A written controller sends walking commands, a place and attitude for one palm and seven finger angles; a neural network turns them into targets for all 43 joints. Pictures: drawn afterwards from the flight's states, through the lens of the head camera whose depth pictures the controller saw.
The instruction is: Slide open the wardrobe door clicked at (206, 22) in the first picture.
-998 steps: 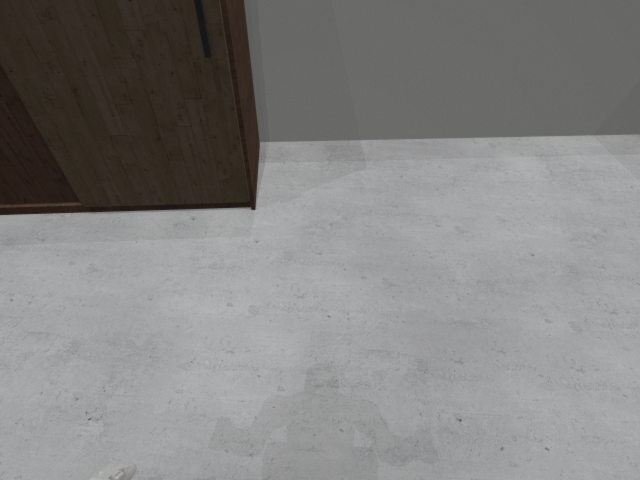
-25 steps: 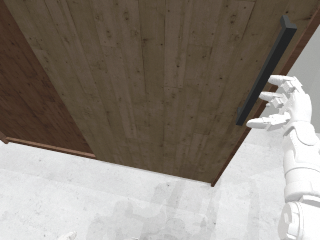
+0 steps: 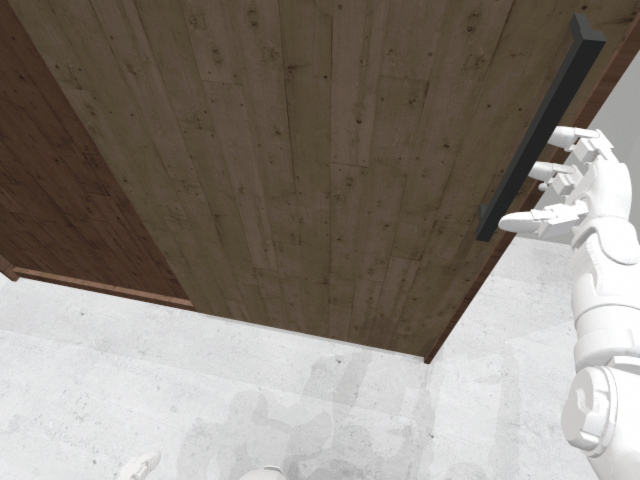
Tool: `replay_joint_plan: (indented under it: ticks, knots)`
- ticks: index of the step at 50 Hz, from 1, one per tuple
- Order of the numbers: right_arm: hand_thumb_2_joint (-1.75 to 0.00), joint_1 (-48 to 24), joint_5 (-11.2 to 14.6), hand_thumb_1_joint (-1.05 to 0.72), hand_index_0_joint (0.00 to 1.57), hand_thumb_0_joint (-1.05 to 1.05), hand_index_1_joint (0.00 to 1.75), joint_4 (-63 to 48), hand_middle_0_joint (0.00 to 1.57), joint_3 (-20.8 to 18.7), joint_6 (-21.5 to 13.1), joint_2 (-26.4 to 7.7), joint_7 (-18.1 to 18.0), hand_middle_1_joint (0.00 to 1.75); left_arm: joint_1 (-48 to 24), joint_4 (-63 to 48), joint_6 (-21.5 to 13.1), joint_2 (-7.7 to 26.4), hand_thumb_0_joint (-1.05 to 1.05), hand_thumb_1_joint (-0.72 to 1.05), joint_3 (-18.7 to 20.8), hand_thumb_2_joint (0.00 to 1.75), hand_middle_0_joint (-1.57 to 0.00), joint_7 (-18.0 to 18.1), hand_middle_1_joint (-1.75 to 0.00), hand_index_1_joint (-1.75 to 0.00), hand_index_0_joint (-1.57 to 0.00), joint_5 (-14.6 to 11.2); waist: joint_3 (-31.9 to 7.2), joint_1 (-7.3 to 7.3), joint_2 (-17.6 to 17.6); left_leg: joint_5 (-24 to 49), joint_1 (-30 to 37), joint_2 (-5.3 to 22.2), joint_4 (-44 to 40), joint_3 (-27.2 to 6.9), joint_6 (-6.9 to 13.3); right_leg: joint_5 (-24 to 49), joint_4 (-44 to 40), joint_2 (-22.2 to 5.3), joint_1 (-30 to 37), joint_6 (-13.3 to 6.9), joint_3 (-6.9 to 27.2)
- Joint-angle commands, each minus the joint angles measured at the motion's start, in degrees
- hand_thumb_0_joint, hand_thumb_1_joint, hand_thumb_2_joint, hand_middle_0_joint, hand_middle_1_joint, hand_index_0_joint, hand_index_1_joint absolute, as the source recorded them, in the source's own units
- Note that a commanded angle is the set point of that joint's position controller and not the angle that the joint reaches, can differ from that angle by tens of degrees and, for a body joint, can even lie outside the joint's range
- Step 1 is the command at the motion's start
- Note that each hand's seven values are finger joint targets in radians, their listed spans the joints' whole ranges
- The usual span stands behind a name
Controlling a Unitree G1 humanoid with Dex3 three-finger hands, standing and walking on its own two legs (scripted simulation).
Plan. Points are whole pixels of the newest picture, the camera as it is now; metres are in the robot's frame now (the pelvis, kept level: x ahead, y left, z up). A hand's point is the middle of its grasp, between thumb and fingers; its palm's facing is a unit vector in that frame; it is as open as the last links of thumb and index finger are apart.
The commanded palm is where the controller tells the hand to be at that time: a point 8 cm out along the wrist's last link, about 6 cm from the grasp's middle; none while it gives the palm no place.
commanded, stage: feel for the door with the fingertips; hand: right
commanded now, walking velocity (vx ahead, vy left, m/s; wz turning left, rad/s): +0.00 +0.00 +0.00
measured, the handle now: (521, 150) +0.52 -0.18 +0.14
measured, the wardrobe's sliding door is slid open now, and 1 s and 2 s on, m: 0.00 0.00 0.00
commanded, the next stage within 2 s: slide the fingers in behind the handle in 0.14 s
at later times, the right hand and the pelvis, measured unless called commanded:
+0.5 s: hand (545, 185) +0.47 -0.21 +0.12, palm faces +0.10 +0.99 +0.00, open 13.7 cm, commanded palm +0.44 -0.26 +0.12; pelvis -0.01 -0.01 +0.00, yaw +0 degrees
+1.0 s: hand (521, 185) +0.47 -0.18 +0.12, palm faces +0.11 +0.99 +0.00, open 14.0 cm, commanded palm +0.44 -0.23 +0.12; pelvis +0.00 +0.00 +0.00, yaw +0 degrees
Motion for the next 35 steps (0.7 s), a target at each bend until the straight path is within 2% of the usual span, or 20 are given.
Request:
replay_joint_plan:
  ticks: [1, 2, 3, 4, 5, 8, 10, 11, 13, 16, 17, 22, 23, 24, 27, 28, 30, 32, 34, 35]
  knots:
    - [-0.30, -26.6, 0.5, 0.50, 0.30, 0.00, 1.20, -12.8, 0.30, -2.8, -4.9, -15.3, 0.0, 1.20, 4.5, -4.9, -1.6, 9.1, 0.00, 0.90, 3.5, 0.90, -0.20, 0.7, -0.30, -0.30, -0.20, -0.3, -20.8, 0.35, -1.2, 16.8, 14.5, -2.1, -2.2, -1.9, 1.1, 15.8, -4.5, 2.2, 4.7, -1.0, 0.8]
    - [-0.30, -27.1, 0.4, 0.50, 0.30, 0.00, 1.20, -12.9, 0.30, -1.7, -5.1, -14.3, 0.0, 1.20, 4.5, -4.9, -1.6, 9.1, 0.00, 0.90, 3.5, 0.90, -0.20, 0.7, -0.30, -0.30, -0.20, -0.3, -20.4, 0.79, -2.2, 16.7, 14.0, -2.1, -2.3, -2.1, 1.0, 15.7, -4.1, 2.3, 4.8, -1.1, 0.6]
    - [-0.30, -28.4, 0.5, 0.50, 0.30, 0.00, 1.20, -12.7, 0.30, -2.3, -5.3, -15.2, 0.0, 1.20, 4.9, -4.7, -1.6, 9.1, 0.00, 0.90, 3.5, 0.90, -0.20, 0.6, -0.30, -0.30, -0.20, -0.3, -20.6, 1.00, -1.3, 16.0, 13.8, -2.1, -2.3, -2.0, 0.9, 14.9, -4.3, 2.1, 4.4, -1.1, 0.9]
    - [-0.30, -28.3, 0.4, 0.50, 0.30, 0.00, 1.20, -12.2, 0.30, -3.4, -5.4, -16.6, 0.0, 1.20, 4.8, -4.7, -1.6, 9.3, 0.00, 0.90, 3.5, 0.90, -0.20, 0.7, -0.30, -0.30, -0.20, -0.3, -20.4, 0.69, -2.3, 15.5, 14.0, -2.1, -2.4, -2.5, 0.9, 14.1, -4.1, 2.3, 3.7, -1.1, 0.6]
    - [-0.30, -28.6, 0.4, 0.50, 0.30, 0.00, 1.20, -10.8, 0.30, -3.1, -5.3, -16.5, 0.1, 1.20, 5.0, -4.5, -1.5, 9.3, 0.00, 0.90, 3.4, 0.90, -0.20, 0.7, -0.30, -0.30, -0.20, -0.3, -19.7, 1.25, -0.9, 14.5, 13.7, -2.1, -2.6, -2.4, 0.8, 12.9, -4.3, 2.2, 3.0, -1.2, 0.7]
    - [-0.30, -30.4, 0.1, 0.50, 0.30, 0.00, 1.20, -10.4, 0.30, -4.9, -5.7, -19.6, 0.3, 1.20, 5.8, -4.1, -1.5, 9.7, 0.00, 0.90, 3.5, 0.90, -0.20, 0.8, -0.30, -0.30, -0.20, -0.2, -21.4, 1.10, -2.0, 14.2, 14.2, -2.0, -2.4, -2.9, 0.8, 12.7, -4.1, 2.3, 2.4, -1.3, 0.8]
    - [-0.30, -30.7, 0.1, 0.50, 0.30, 0.00, 1.20, -9.4, 0.30, -4.3, -5.6, -19.0, 0.7, 1.20, 6.1, -3.9, -1.5, 9.6, 0.00, 0.90, 3.4, 0.90, -0.20, 0.8, -0.30, -0.30, -0.20, -0.2, -21.0, 1.50, -2.3, 14.5, 13.8, -2.0, -2.4, -2.9, 0.8, 12.9, -3.9, 2.3, 2.1, -1.3, 0.6]
    - [-0.30, -29.8, 0.0, 0.50, 0.30, 0.00, 1.20, -9.7, 0.30, -5.2, -5.7, -20.0, 0.8, 1.20, 6.2, -4.1, -1.5, 9.7, 0.00, 0.90, 3.5, 0.90, -0.20, 0.8, -0.30, -0.30, -0.20, -0.2, -21.6, 0.96, -2.8, 14.7, 14.1, -2.1, -2.1, -2.8, 0.9, 13.2, -3.9, 2.3, 2.1, -1.2, 0.7]
    - [-0.30, -29.9, 0.3, 0.50, 0.30, 0.00, 1.20, -10.0, 0.30, -3.2, -5.7, -17.6, 1.1, 1.20, 6.4, -4.3, -1.4, 9.5, 0.00, 0.90, 3.5, 0.90, -0.20, 0.7, -0.30, -0.30, -0.20, -0.3, -22.4, 1.50, -3.7, 14.7, 13.1, -2.2, -2.1, -2.5, 0.9, 13.8, -3.8, 2.2, 3.5, -1.1, 0.8]
    - [-0.30, -29.1, 0.6, 0.50, 0.30, 0.00, 1.20, -8.4, 0.30, -4.0, -5.1, -18.4, 1.2, 1.20, 6.5, -4.3, -1.4, 9.8, 0.00, 0.90, 3.5, 0.90, -0.20, 0.6, -0.30, -0.30, -0.20, -0.4, -20.1, 1.41, -3.1, 11.9, 11.8, -2.3, -2.5, -2.2, 1.0, 11.5, -4.1, 2.0, 2.2, -1.0, 1.1]
    - [-0.30, -29.8, 0.6, 0.50, 0.30, 0.00, 1.20, -8.9, 0.30, -2.9, -5.2, -17.0, 1.1, 1.20, 6.6, -4.4, -1.4, 9.8, 0.00, 0.90, 3.5, 0.90, -0.20, 0.7, -0.30, -0.30, -0.20, -0.3, -20.0, 2.01, -2.6, 11.5, 11.2, -2.4, -2.6, -2.1, 0.9, 11.3, -4.1, 2.0, 2.7, -1.2, 1.2]
    - [-0.30, -28.6, 0.5, 0.50, 0.30, 0.00, 1.20, -9.4, 0.30, -3.4, -5.4, -16.9, 0.5, 1.20, 6.9, -4.7, -1.6, 9.9, 0.00, 0.90, 3.6, 0.90, -0.20, 0.5, -0.30, -0.30, -0.20, -0.1, -21.3, 1.35, -2.1, 11.3, 10.9, -2.6, -2.3, -1.8, 1.0, 12.0, -4.1, 1.9, 3.5, -1.1, 1.5]
    - [-0.30, -28.7, 0.5, 0.50, 0.30, 0.00, 1.20, -9.5, 0.30, -2.8, -5.3, -16.4, 0.4, 1.20, 6.6, -4.7, -1.6, 9.8, 0.00, 0.90, 3.5, 0.90, -0.20, 0.5, -0.30, -0.30, -0.20, -0.2, -20.6, 1.64, -2.8, 11.5, 10.3, -2.5, -2.3, -1.7, 1.0, 12.2, -4.2, 1.8, 3.7, -1.0, 1.4]
    - [-0.30, -29.5, 0.5, 0.50, 0.30, 0.00, 1.20, -9.9, 0.30, -1.0, -5.2, -14.2, 0.6, 1.20, 6.6, -4.8, -1.7, 9.5, 0.00, 0.90, 3.5, 0.90, -0.20, 0.4, -0.30, -0.30, -0.20, -0.2, -20.3, 2.01, -3.5, 10.7, 9.6, -2.6, -2.4, -1.5, 1.0, 11.6, -4.2, 1.9, 4.0, -0.9, 1.4]
    - [-0.30, -28.7, 0.4, 0.50, 0.30, 0.00, 1.20, -12.8, 0.30, -2.0, -5.5, -15.0, -0.1, 1.20, 6.7, -5.2, -1.7, 9.7, 0.00, 0.90, 3.7, 0.90, -0.20, 0.3, -0.30, -0.30, -0.20, -0.1, -22.4, 1.12, -4.5, 11.9, 9.9, -2.8, -1.8, -1.2, 1.3, 14.2, -4.1, 1.7, 6.2, -0.7, 1.9]
    - [-0.30, -27.8, 0.6, 0.50, 0.30, 0.00, 1.20, -13.6, 0.30, -0.1, -5.4, -12.3, -0.1, 1.20, 6.3, -5.5, -1.9, 9.3, 0.00, 0.90, 3.7, 0.90, -0.20, 0.1, -0.30, -0.30, -0.20, -0.2, -22.9, 1.17, -5.1, 12.4, 9.7, -2.8, -1.9, -1.1, 1.2, 15.2, -4.0, 1.7, 7.2, -0.6, 1.8]
    - [-0.30, -26.7, 0.9, 0.50, 0.30, 0.00, 1.20, -13.6, 0.30, 0.1, -4.8, -11.5, -0.3, 1.20, 6.2, -5.3, -2.0, 9.3, 0.00, 0.90, 3.7, 0.90, -0.20, 0.0, -0.30, -0.30, -0.20, -0.2, -21.8, 1.19, -3.7, 12.6, 9.9, -2.9, -2.0, -0.9, 1.2, 15.1, -4.0, 1.6, 6.7, -0.6, 1.8]
    - [-0.30, -25.8, 1.0, 0.50, 0.30, 0.00, 1.20, -13.8, 0.30, -2.0, -4.4, -13.8, -0.7, 1.20, 6.2, -5.3, -1.7, 9.6, 0.00, 0.90, 3.8, 0.90, -0.20, 0.1, -0.30, -0.30, -0.20, -0.3, -21.1, 0.76, -2.1, 12.8, 11.1, -2.9, -2.2, -1.0, 1.3, 14.7, -4.2, 1.6, 5.5, -0.7, 1.7]
    - [-0.30, -26.7, 1.0, 0.50, 0.30, 0.00, 1.20, -14.6, 0.30, -0.5, -4.2, -11.6, -1.2, 1.20, 5.8, -5.4, -1.7, 9.0, 0.00, 0.90, 3.7, 0.90, -0.20, 0.1, -0.30, -0.30, -0.20, -0.3, -20.7, 1.03, -2.1, 13.4, 11.2, -2.8, -2.3, -0.9, 1.2, 15.2, -4.6, 1.7, 6.0, -0.8, 1.7]
    - [-0.30, -25.8, 1.0, 0.50, 0.30, 0.00, 1.20, -15.4, 0.30, -0.1, -4.2, -10.6, -1.5, 1.20, 5.5, -5.7, -1.9, 8.9, 0.00, 0.90, 3.8, 0.90, -0.20, 0.0, -0.30, -0.30, -0.20, -0.3, -20.8, 0.64, -2.9, 13.8, 11.3, -2.9, -2.2, -0.9, 1.2, 15.8, -4.5, 1.8, 6.3, -0.7, 1.5]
